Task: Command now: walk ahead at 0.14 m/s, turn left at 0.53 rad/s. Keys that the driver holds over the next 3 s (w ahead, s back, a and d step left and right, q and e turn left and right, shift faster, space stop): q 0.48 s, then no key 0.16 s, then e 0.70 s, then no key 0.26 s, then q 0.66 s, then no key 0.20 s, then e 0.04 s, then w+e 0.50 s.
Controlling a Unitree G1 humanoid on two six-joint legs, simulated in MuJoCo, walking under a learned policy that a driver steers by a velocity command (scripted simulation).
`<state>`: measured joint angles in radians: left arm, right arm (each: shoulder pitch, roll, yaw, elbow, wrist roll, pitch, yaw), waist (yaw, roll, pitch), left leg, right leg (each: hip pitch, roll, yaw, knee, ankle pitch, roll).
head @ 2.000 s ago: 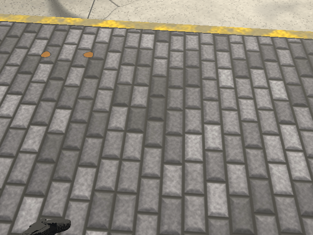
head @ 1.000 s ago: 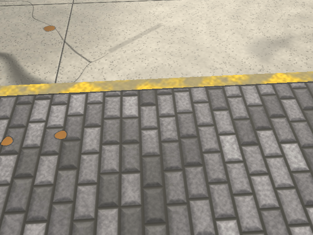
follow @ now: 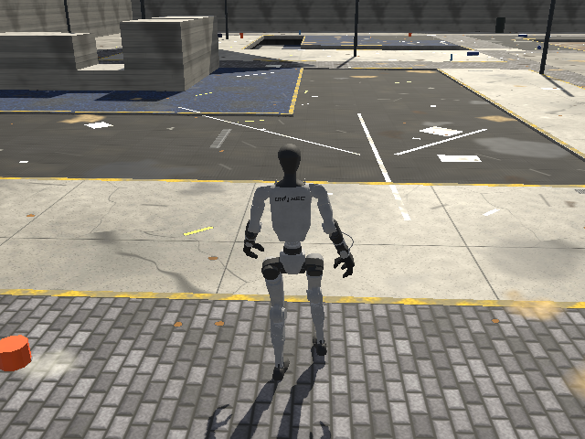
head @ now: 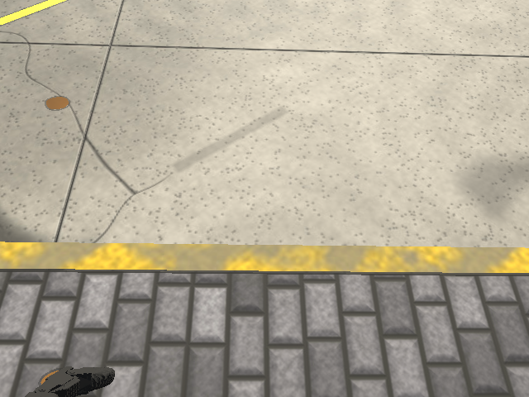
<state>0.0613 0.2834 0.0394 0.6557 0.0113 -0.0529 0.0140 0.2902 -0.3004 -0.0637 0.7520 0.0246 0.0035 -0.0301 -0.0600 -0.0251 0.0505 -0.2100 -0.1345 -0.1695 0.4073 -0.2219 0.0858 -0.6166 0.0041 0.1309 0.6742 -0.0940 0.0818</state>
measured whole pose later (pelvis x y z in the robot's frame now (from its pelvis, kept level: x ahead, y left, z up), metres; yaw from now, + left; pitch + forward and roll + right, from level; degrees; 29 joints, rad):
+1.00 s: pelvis +0.07 +0.01 -0.01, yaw +15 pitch +0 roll +1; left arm 0.19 0.29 0.06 0.79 -0.02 0.04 0.00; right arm 0.11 -0.25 -0.05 0.73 0.00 0.04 -0.04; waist 0.02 0.01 0.04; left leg -0.25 0.01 0.11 0.55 -0.30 0.03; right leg -0.24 -0.02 -0.04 0.62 -0.35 0.03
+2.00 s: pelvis +0.05 +0.03 -0.01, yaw +7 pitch +0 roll -1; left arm 0.17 0.29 0.07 0.79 0.00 0.02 0.05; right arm 0.17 -0.33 -0.08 0.75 0.02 0.04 0.01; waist 0.01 0.01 0.07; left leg -0.40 0.01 0.01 0.86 -0.47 -0.04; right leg -0.17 -0.05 -0.04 0.46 -0.30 0.03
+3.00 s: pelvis +0.16 +0.11 +0.00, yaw +7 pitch +1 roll +0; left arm 0.32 0.31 0.07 0.74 -0.04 -0.03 0.01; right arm 0.27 -0.28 -0.06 0.75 0.00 -0.09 0.00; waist -0.01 -0.04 -0.01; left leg -0.15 -0.02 0.04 0.39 -0.26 0.03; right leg -0.47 -0.01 0.10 1.06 -0.34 -0.01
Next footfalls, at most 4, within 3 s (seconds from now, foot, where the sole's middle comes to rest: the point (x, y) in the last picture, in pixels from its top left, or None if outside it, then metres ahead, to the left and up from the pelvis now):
0.12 right None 0.21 -0.12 -0.78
0.54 left None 0.08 0.12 -0.78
1.00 right None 0.11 -0.10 -0.78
1.46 left None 0.11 0.14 -0.78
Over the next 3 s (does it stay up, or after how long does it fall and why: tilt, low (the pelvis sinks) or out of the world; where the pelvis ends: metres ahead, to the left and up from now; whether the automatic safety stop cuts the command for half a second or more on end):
stays up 0.16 0.11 0.00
